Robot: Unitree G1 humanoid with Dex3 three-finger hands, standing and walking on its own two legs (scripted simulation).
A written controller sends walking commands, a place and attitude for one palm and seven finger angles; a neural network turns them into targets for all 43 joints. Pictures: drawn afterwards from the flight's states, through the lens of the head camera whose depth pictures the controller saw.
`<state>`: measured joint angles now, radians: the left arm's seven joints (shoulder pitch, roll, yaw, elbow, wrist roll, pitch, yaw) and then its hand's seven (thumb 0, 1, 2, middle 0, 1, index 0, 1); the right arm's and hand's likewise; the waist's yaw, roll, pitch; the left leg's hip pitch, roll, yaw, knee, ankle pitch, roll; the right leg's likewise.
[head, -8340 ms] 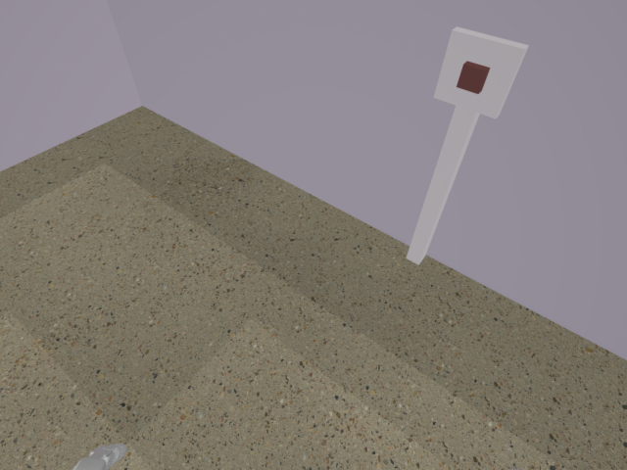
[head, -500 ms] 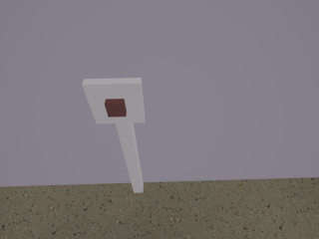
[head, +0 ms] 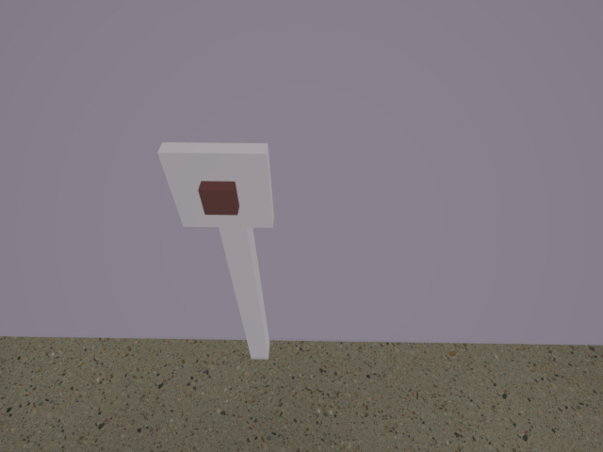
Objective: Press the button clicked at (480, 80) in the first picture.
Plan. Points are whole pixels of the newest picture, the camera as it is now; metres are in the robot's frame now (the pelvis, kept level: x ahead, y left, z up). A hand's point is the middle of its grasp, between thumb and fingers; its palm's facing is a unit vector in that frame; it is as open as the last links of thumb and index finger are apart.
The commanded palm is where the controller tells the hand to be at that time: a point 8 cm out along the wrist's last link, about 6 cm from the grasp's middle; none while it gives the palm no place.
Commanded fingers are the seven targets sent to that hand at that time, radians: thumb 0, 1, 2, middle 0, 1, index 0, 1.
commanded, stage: come to a stop and stand still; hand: left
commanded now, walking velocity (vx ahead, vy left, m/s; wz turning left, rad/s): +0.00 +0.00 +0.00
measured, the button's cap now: (220, 197) +0.52 +0.19 +0.03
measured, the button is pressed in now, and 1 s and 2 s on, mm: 0 0 0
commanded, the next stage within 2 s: look again from close up in 0.04 s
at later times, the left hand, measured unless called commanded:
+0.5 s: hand out of the picture -0.03 +0.22 -0.18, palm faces +0.07 -0.98 -0.20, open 7.3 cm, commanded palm none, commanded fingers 0.00 0.90 0.90 -0.20 -0.30 -0.20 -0.30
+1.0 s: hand out of the picture -0.07 +0.16 -0.18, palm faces +0.08 -0.99 -0.14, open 7.3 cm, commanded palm none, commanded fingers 0.00 0.90 0.90 -0.20 -0.30 -0.20 -0.30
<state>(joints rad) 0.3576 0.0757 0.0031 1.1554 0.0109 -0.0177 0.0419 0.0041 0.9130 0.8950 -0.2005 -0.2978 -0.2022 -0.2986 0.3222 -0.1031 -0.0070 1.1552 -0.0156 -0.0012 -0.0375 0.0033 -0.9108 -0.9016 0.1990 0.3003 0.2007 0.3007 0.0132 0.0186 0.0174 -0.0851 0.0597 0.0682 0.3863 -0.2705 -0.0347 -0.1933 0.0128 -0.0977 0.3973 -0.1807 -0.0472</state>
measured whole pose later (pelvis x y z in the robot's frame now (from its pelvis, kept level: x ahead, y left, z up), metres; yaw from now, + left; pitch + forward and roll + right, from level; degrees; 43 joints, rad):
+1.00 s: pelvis -0.01 +0.02 -0.01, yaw +1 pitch -1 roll +1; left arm 0.42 0.11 0.02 1.10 0.03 0.00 0.01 0.01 0.91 0.90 -0.20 -0.30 -0.20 -0.30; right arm 0.36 -0.13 -0.01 1.08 -0.03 0.00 -0.02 0.01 -0.91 -0.90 0.20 0.30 0.20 0.30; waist 0.01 -0.01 -0.01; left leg -0.20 0.01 0.05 0.53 -0.32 0.01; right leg -0.30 -0.03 -0.08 0.56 -0.24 -0.03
